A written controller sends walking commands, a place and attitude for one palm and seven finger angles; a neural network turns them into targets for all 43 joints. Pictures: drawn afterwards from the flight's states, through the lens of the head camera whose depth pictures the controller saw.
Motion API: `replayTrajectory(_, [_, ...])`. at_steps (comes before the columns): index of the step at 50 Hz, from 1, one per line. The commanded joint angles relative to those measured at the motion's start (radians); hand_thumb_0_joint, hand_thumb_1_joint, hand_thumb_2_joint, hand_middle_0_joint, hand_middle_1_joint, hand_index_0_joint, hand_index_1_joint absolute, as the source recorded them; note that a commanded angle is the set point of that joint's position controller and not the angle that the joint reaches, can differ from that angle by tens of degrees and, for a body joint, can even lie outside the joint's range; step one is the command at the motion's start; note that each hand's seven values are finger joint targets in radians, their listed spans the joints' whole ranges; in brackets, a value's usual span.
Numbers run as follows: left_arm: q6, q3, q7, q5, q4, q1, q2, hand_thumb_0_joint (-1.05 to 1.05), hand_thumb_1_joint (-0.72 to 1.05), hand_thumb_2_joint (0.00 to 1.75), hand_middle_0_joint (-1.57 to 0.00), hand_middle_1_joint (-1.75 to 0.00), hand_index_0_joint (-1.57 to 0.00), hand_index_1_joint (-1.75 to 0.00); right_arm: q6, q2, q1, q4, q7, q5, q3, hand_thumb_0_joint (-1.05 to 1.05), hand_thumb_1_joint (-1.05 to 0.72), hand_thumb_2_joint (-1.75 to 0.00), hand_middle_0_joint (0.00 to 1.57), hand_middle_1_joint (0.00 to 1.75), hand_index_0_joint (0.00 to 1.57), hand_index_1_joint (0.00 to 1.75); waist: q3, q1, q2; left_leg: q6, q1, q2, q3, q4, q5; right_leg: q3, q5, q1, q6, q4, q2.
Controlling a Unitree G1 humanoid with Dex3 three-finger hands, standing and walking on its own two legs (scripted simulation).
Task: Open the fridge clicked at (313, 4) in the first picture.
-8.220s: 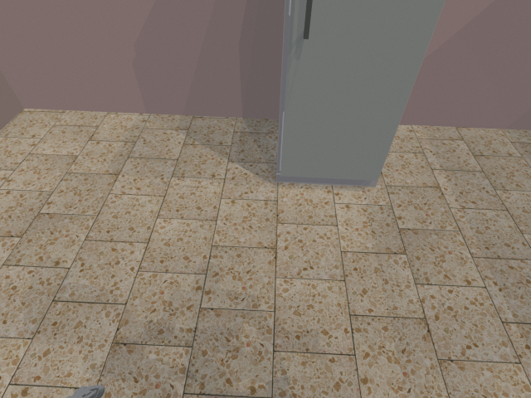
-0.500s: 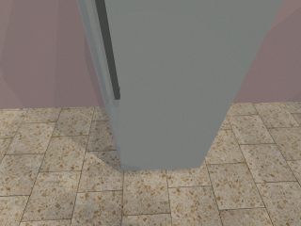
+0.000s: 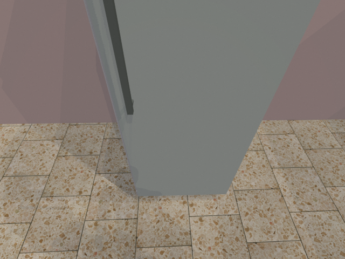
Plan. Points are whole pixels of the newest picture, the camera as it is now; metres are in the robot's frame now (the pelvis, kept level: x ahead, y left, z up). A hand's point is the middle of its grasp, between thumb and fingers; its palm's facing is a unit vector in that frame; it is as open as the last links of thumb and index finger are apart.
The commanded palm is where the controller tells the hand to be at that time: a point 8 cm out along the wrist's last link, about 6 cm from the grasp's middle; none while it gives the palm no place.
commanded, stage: look again from close up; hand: left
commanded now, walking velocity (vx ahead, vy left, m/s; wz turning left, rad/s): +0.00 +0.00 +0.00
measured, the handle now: (117, 36) +0.52 +0.16 +0.26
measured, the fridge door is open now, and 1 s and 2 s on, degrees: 0 0 0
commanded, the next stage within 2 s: raise the hand to about handle height in 0.14 s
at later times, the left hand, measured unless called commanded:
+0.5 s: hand (96, 217) +0.20 +0.18 +0.02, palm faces +0.12 -0.99 -0.02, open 7.8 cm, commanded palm +0.11 +0.24 -0.03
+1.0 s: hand (67, 218) +0.19 +0.23 +0.04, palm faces +0.09 -1.00 -0.04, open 10.6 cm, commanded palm +0.15 +0.28 +0.05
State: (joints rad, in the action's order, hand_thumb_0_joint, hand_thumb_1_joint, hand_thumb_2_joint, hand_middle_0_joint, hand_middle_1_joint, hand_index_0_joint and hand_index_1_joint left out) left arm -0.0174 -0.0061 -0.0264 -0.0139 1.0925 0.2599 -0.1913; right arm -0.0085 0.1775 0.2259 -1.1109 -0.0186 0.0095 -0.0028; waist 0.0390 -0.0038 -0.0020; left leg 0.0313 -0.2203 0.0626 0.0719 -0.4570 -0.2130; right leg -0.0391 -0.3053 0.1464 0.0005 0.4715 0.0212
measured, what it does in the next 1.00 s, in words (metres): stands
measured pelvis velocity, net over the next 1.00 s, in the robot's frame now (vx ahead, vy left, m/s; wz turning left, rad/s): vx -0.03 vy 0.00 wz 0.04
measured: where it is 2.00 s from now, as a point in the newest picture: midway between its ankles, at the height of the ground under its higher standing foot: outside the picture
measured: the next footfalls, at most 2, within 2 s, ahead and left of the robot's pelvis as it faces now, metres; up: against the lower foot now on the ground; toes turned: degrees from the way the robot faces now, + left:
none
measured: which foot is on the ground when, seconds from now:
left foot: down 0.00-1.00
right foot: down 0.00-1.00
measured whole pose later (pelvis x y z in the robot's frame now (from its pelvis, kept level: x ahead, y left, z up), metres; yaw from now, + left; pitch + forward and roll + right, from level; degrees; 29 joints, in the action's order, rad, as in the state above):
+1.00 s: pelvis -0.03 +0.00 -0.04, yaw +2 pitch +5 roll -2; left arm -0.21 0.26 0.28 0.34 -0.01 0.32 -0.29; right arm -0.23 0.20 0.27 -0.60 -0.09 -0.04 -0.04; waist -0.07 0.00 0.05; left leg 0.02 -0.61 0.08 0.00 -0.86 -0.35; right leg -0.09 -0.44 0.49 0.00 0.84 0.02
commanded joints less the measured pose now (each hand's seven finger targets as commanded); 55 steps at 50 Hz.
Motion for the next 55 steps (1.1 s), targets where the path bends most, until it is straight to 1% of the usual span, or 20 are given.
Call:
replayTrajectory(1, [-0.013, 0.030, -0.003, -0.002, -0.038, 0.043, -0.136, 0.00, 0.90, 0.90, -0.20, -0.30, -0.20, -0.30, -0.018, 0.124, 0.023, 0.033, -0.005, 0.004, 0.025, 0.00, -0.90, -0.90, 0.20, 0.30, 0.20, 0.30, 0.004, -0.002, -0.014, -0.040, 0.046, 0.053, -0.056, 0.067, 0.128, 0.080, 0.172, 0.074, 0.030, -0.115, 0.092])
replayTrajectory(11, [-0.013, 0.032, -0.001, -0.002, -0.036, 0.041, -0.141, 0.00, 0.90, 0.90, -0.20, -0.30, -0.20, -0.30, -0.020, 0.133, 0.007, 0.031, -0.006, 0.004, 0.024, 0.00, -0.90, -0.90, 0.20, 0.30, 0.20, 0.30, -0.006, -0.007, -0.008, -0.041, 0.057, 0.056, -0.060, 0.071, 0.147, 0.074, 0.191, 0.062, 0.028, -0.120, 0.095])
replayTrajectory(12, [-0.022, 0.022, -0.047, -0.009, -0.006, 0.123, -0.098, 0.00, 0.90, 0.90, -0.20, -0.30, -0.20, -0.30, -0.022, 0.125, -0.035, 0.097, 0.000, -0.006, 0.026, 0.00, -0.90, -0.90, 0.20, 0.30, 0.20, 0.30, 0.014, -0.017, -0.007, -0.016, -0.009, 0.058, -0.024, -0.149, 0.166, 0.155, 0.557, 0.070, -0.001, -0.125, 0.157])
replayTrajectory(13, [-0.252, 0.186, -0.042, 0.181, -1.546, -0.644, -0.350, 0.00, 0.88, 0.89, -0.20, -0.32, -0.20, -0.32, -0.169, 0.260, -0.015, 0.414, -0.042, -0.055, 0.049, 0.00, -0.90, -0.90, 0.20, 0.30, 0.20, 0.30, -0.470, 0.082, 0.183, -0.061, 0.261, -0.062, -0.034, -0.002, 0.308, 0.034, 0.544, -0.017, 0.035, 0.002, 0.049])
replayTrajectory(14, [-0.247, 0.265, -0.101, 0.119, -1.464, -0.401, -0.417, 0.00, 0.85, 0.88, -0.20, -0.33, -0.20, -0.33, -0.242, 0.162, -0.069, 0.390, -0.092, -0.049, 0.023, 0.00, -0.90, -0.90, 0.20, 0.30, 0.20, 0.30, -0.395, 0.017, 0.239, -0.055, 0.329, -0.029, -0.010, 0.002, 0.333, 0.016, 0.353, 0.057, 0.030, 0.044, 0.001])
replayTrajectory(15, [-0.132, 0.063, -0.096, 0.139, -1.233, 0.116, -0.057, 0.00, 0.83, 0.87, -0.21, -0.34, -0.21, -0.34, -0.282, 0.141, -0.050, 0.403, -0.085, -0.033, 0.036, 0.00, -0.90, -0.90, 0.20, 0.30, 0.20, 0.30, -0.337, 0.002, 0.245, -0.051, 0.256, -0.008, -0.035, 0.016, 0.380, -0.067, 0.195, 0.111, 0.024, 0.076, -0.013])
replayTrajectory(16, [-0.098, 0.054, -0.091, 0.165, -1.131, 0.130, 0.020, 0.00, 0.81, 0.86, -0.21, -0.36, -0.21, -0.36, -0.289, 0.154, -0.028, 0.381, -0.076, -0.054, 0.044, 0.00, -0.90, -0.90, 0.20, 0.30, 0.20, 0.30, -0.204, 0.043, 0.124, -0.044, 0.154, -0.024, -0.054, -0.023, 0.300, -0.077, 0.165, 0.180, 0.010, 0.059, -0.011])
replayTrajectory(17, [-0.149, 0.065, -0.072, 0.174, -1.192, 0.036, -0.001, 0.00, 0.78, 0.85, -0.21, -0.37, -0.21, -0.37, -0.297, 0.181, -0.050, 0.445, -0.071, -0.045, 0.063, 0.00, -0.90, -0.90, 0.20, 0.30, 0.20, 0.30, -0.081, 0.059, 0.048, -0.041, 0.040, -0.038, -0.064, -0.063, 0.172, -0.082, 0.146, 0.251, 0.000, 0.046, -0.012])
replayTrajectory(18, [-0.209, 0.118, -0.047, 0.181, -1.100, 0.106, -0.020, 0.00, 0.76, 0.84, -0.21, -0.39, -0.21, -0.39, -0.299, 0.189, -0.051, 0.450, -0.067, -0.029, 0.077, 0.00, -0.90, -0.90, 0.20, 0.30, 0.20, 0.30, -0.051, 0.052, -0.072, -0.036, -0.055, -0.044, -0.064, -0.098, 0.088, -0.091, 0.080, 0.316, -0.002, 0.060, -0.020])
replayTrajectory(21, [-0.438, 0.136, 0.125, 0.231, -0.885, 0.365, 0.060, 0.00, 0.69, 0.81, -0.22, -0.43, -0.22, -0.43, -0.297, 0.170, -0.107, 0.518, -0.021, -0.012, 0.094, 0.00, -0.90, -0.90, 0.20, 0.30, 0.20, 0.30, -0.036, -0.038, -0.253, -0.012, -0.319, -0.058, -0.051, -0.243, -0.026, -0.076, -0.016, 0.444, 0.002, 0.212, -0.024])
replayTrajectory(23, [-0.601, 0.189, 0.273, 0.264, -0.886, 0.358, -0.005, 0.00, 0.64, 0.79, -0.22, -0.47, -0.22, -0.47, -0.291, 0.183, -0.131, 0.571, 0.008, -0.014, 0.109, 0.00, -0.90, -0.90, 0.20, 0.30, 0.20, 0.30, -0.104, -0.052, -0.208, -0.004, -0.424, -0.063, -0.041, -0.346, -0.070, -0.030, -0.042, 0.473, 0.013, 0.303, -0.008])
replayTrajectory(24, [-0.606, 0.277, 0.312, 0.271, -0.860, 0.408, -0.078, 0.00, 0.62, 0.78, -0.22, -0.48, -0.22, -0.48, -0.281, 0.185, -0.123, 0.612, 0.016, -0.024, 0.120, 0.00, -0.90, -0.90, 0.20, 0.30, 0.20, 0.30, -0.142, -0.089, -0.117, -0.011, -0.427, -0.071, -0.026, -0.373, -0.047, 0.001, -0.014, 0.435, 0.026, 0.324, 0.003])
replayTrajectory(27, [-0.498, 0.290, 0.339, 0.325, -1.115, 0.304, -0.123, 0.00, 0.55, 0.75, -0.22, -0.53, -0.22, -0.53, -0.250, 0.185, -0.155, 0.736, 0.000, -0.042, 0.102, 0.00, -0.90, -0.90, 0.20, 0.30, 0.20, 0.30, -0.280, -0.086, -0.020, -0.036, -0.393, -0.084, 0.001, -0.379, -0.079, 0.023, -0.059, 0.397, 0.011, 0.312, 0.006])
replayTrajectory(29, [-0.458, 0.307, 0.300, 0.339, -1.235, 0.150, -0.154, 0.00, 0.50, 0.73, -0.23, -0.55, -0.23, -0.55, -0.237, 0.178, -0.121, 0.747, -0.025, -0.039, 0.091, 0.00, -0.90, -0.90, 0.20, 0.30, 0.20, 0.30, -0.258, -0.039, -0.028, -0.043, -0.407, -0.076, -0.021, -0.405, -0.118, 0.062, -0.139, 0.448, -0.003, 0.282, 0.001])
replayTrajectory(32, [-0.506, 0.268, 0.231, 0.306, -1.456, 0.019, -0.145, 0.00, 0.43, 0.70, -0.23, -0.60, -0.23, -0.60, -0.249, 0.165, -0.067, 0.735, -0.044, -0.029, 0.078, 0.00, -0.90, -0.90, 0.20, 0.30, 0.20, 0.30, -0.293, 0.009, 0.079, -0.057, -0.321, -0.053, -0.057, -0.415, -0.083, 0.039, -0.082, 0.484, 0.006, 0.297, -0.015])
replayTrajectory(36, [-0.535, 0.182, 0.268, 0.294, -1.449, -0.066, -0.137, 0.00, 0.34, 0.66, -0.24, -0.66, -0.24, -0.66, -0.281, 0.178, -0.034, 0.682, -0.068, -0.030, 0.055, 0.00, -0.90, -0.90, 0.20, 0.30, 0.20, 0.30, -0.256, 0.070, 0.083, -0.063, -0.304, -0.041, -0.091, -0.431, -0.090, 0.024, -0.053, 0.528, 0.008, 0.300, -0.030])
replayTrajectory(40, [-0.397, 0.243, 0.342, 0.319, -1.319, -0.025, -0.200, 0.00, 0.25, 0.62, -0.25, -0.72, -0.25, -0.72, -0.288, 0.190, -0.054, 0.673, -0.084, -0.049, 0.040, 0.00, -0.90, -0.90, 0.20, 0.30, 0.20, 0.30, -0.232, 0.035, 0.076, -0.060, -0.315, -0.047, -0.092, -0.377, -0.117, 0.037, -0.098, 0.462, 0.005, 0.231, -0.022])
replayTrajectory(44, [-0.259, 0.384, 0.338, 0.365, -1.248, 0.042, -0.261, 0.00, 0.15, 0.58, -0.25, -0.78, -0.25, -0.78, -0.281, 0.177, -0.088, 0.681, -0.091, -0.054, 0.033, 0.00, -0.90, -0.90, 0.20, 0.30, 0.20, 0.30, -0.270, -0.038, 0.029, -0.052, -0.283, -0.051, -0.091, -0.308, -0.068, 0.029, -0.076, 0.340, 0.002, 0.189, -0.018])
replayTrajectory(49, [-0.261, 0.406, 0.293, 0.380, -1.315, 0.023, -0.256, 0.00, 0.04, 0.53, -0.26, -0.86, -0.26, -0.86, -0.295, 0.172, -0.082, 0.682, -0.080, -0.047, 0.025, 0.00, -0.90, -0.90, 0.20, 0.30, 0.20, 0.30, -0.244, -0.051, 0.014, -0.049, -0.223, -0.049, -0.088, -0.248, -0.008, -0.013, 0.024, 0.301, 0.002, 0.179, -0.033])
replayTrajectory(55, [-0.255, 0.385, 0.319, 0.376, -1.324, -0.071, -0.272, 0.00, -0.10, 0.47, -0.27, -0.94, -0.27, -0.94, -0.318, 0.198, -0.054, 0.671, -0.081, -0.056, 0.026, 0.00, -0.90, -0.90, 0.20, 0.30, 0.20, 0.30, -0.229, -0.025, 0.023, -0.053, -0.170, -0.053, -0.083, -0.199, -0.035, -0.013, 0.003, 0.298, -0.002, 0.134, -0.031])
